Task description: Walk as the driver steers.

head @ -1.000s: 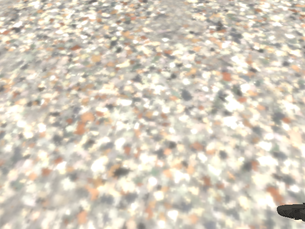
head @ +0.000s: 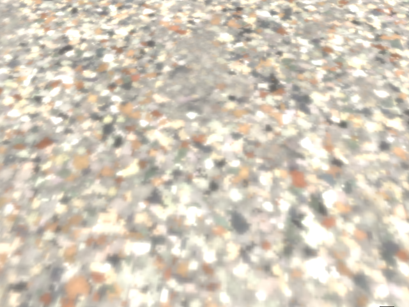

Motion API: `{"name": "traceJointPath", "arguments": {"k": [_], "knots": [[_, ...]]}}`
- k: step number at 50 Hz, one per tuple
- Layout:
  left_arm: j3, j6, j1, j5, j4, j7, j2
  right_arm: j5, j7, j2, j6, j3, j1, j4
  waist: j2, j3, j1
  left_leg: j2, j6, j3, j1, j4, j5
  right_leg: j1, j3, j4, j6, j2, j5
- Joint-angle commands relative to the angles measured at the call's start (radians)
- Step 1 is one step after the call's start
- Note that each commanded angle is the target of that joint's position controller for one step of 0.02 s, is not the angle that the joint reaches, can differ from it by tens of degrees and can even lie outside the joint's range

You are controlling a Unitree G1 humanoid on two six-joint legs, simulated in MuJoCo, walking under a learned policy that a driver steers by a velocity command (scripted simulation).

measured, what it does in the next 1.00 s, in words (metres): steps on the spot, turning left: left foot, then right foot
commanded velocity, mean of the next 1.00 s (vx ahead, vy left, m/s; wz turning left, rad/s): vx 0.01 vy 0.00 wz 0.24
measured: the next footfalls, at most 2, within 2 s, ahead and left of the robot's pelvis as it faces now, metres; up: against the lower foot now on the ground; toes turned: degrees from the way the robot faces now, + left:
left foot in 0.02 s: +0.10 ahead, +0.13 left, +0.00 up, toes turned -13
right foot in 0.44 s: +0.03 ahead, -0.11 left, +0.00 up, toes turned -5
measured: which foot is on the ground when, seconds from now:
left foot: up 0.00-0.00, down 0.02-0.44, up 0.46-0.80, down 0.82-1.00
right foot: down 0.00-0.04, up 0.06-0.42, down 0.44-0.82, up 0.84-1.00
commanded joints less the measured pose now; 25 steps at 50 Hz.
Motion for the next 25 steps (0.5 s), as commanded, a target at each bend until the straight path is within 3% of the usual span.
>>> {"name": "traceJointPath", "arguments": {"k": [1,2,3,4,5,7,8,10,12,15,16,18,20,21,22,23,24,25], "knots": [[0.025,-0.007,0.005,-0.011,-0.072,-0.004,0.093,0.000,0.002,-0.144,-0.026,-0.051,0.030,-0.054,-0.066,-0.210,-0.018,0.129,0.063,-0.031,0.246,-0.223,0.148,0.060,0.219,0.023,-0.040,-0.160,-0.332],[0.013,-0.009,0.037,-0.010,-0.084,-0.009,0.060,-0.027,-0.004,-0.207,-0.011,-0.058,0.008,-0.070,0.158,-0.212,0.015,0.325,0.185,-0.229,0.345,-0.228,0.218,-0.121,0.033,0.207,0.005,-0.059,-0.503],[0.032,-0.020,0.059,-0.013,-0.088,-0.017,0.125,-0.060,-0.003,-0.190,-0.005,-0.057,-0.010,-0.081,0.281,-0.186,0.024,0.434,0.282,-0.340,0.279,-0.241,0.288,-0.208,-0.091,0.447,0.052,-0.044,-0.521],[0.050,-0.024,0.069,-0.005,-0.063,-0.023,0.192,-0.053,-0.008,-0.138,-0.004,-0.046,-0.046,-0.104,0.208,-0.152,0.021,0.427,0.285,-0.276,0.249,-0.235,0.278,-0.239,-0.123,0.564,0.088,-0.105,-0.445],[0.055,-0.018,0.078,-0.006,-0.038,-0.023,0.197,-0.037,-0.016,-0.105,0.003,-0.037,-0.072,-0.114,0.148,-0.125,0.019,0.364,0.247,-0.171,0.231,-0.219,0.213,-0.248,-0.150,0.616,0.104,-0.130,-0.375],[0.039,-0.002,0.104,0.000,-0.022,-0.020,0.145,-0.019,-0.033,-0.093,0.018,-0.026,-0.078,-0.121,0.123,-0.090,0.006,0.314,0.228,-0.066,0.222,-0.211,0.207,-0.305,-0.201,0.768,0.130,-0.161,-0.297],[0.029,-0.002,0.088,-0.002,-0.029,-0.022,0.128,-0.026,-0.036,-0.092,0.023,-0.021,-0.057,-0.119,0.116,-0.078,-0.009,0.302,0.243,-0.030,0.205,-0.218,0.258,-0.309,-0.242,0.803,0.139,-0.176,-0.288],[0.010,-0.013,0.022,-0.001,-0.058,-0.017,0.094,-0.033,-0.033,-0.102,0.033,-0.019,0.007,-0.100,0.118,-0.080,-0.050,0.291,0.278,-0.003,0.240,-0.219,0.350,-0.320,-0.288,0.754,0.157,-0.201,-0.284],[-0.007,-0.025,-0.013,0.010,-0.067,-0.007,0.060,-0.031,-0.021,-0.120,0.036,-0.020,0.060,-0.077,0.128,-0.111,-0.074,0.302,0.307,-0.016,0.302,-0.191,0.473,-0.289,-0.266,0.661,0.164,-0.194,-0.327],[-0.039,-0.032,0.011,0.037,-0.037,-0.005,-0.009,-0.014,0.009,-0.100,0.028,-0.006,0.000,-0.070,0.157,-0.159,-0.035,0.265,0.283,0.025,0.248,-0.168,0.494,-0.068,-0.307,0.357,0.153,-0.238,-0.345],[-0.038,-0.033,-0.001,0.037,-0.031,-0.004,-0.006,-0.003,0.019,-0.117,0.028,-0.012,0.012,-0.062,0.191,-0.143,-0.047,0.252,0.279,0.011,0.220,-0.173,0.465,-0.016,-0.339,0.270,0.156,-0.224,-0.335],[-0.021,-0.032,-0.014,0.024,-0.024,0.002,0.043,0.011,0.026,-0.189,0.032,-0.034,0.058,-0.049,0.217,-0.115,-0.059,0.268,0.288,-0.065,0.230,-0.153,0.478,0.013,-0.358,0.143,0.149,-0.179,-0.284],[-0.015,-0.038,0.025,0.016,-0.004,0.004,0.050,0.033,0.023,-0.199,0.033,-0.040,0.054,-0.048,0.208,-0.119,-0.021,0.262,0.264,-0.130,0.232,-0.119,0.498,0.101,-0.342,-0.092,0.104,-0.162,-0.148],[-0.006,-0.042,0.052,0.015,0.006,0.006,0.077,0.043,0.017,-0.183,0.030,-0.036,0.057,-0.049,0.190,-0.145,-0.010,0.242,0.219,-0.142,0.170,-0.101,0.419,0.219,-0.309,-0.167,0.070,-0.203,-0.042],[0.007,-0.039,0.103,0.026,0.009,0.015,0.127,0.033,0.016,-0.139,0.020,-0.025,0.063,-0.059,0.108,-0.213,-0.002,0.204,0.160,-0.100,0.040,-0.016,0.249,0.395,-0.244,-0.110,0.021,-0.330,0.123],[0.031,-0.023,0.086,0.050,0.021,0.019,0.213,0.027,0.021,-0.068,0.007,-0.008,0.078,-0.083,-0.193,-0.202,-0.031,0.073,0.079,0.078,-0.172,0.130,-0.076,0.438,-0.097,-0.075,-0.108,-0.517,0.338],[0.021,-0.025,0.057,0.066,0.003,0.013,0.148,0.026,0.020,-0.119,0.005,-0.024,0.076,-0.070,-0.237,-0.206,0.009,0.056,0.026,0.156,-0.228,0.340,-0.374,0.391,-0.020,-0.114,-0.224,-0.633,0.436],[-0.001,-0.032,0.022,0.073,-0.013,0.010,0.088,0.030,0.019,-0.171,0.015,-0.049,0.088,-0.058,-0.170,-0.176,0.006,0.082,-0.001,0.144,-0.252,0.536,-0.390,0.351,-0.058,-0.130,-0.244,-0.630,0.467]]}}
Velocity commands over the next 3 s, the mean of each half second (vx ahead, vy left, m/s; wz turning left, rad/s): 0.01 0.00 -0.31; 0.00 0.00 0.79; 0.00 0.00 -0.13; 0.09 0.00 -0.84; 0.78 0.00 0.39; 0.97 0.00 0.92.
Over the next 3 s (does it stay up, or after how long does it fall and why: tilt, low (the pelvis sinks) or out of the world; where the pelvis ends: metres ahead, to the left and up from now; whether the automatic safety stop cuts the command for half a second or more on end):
stays up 0.79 0.01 -0.02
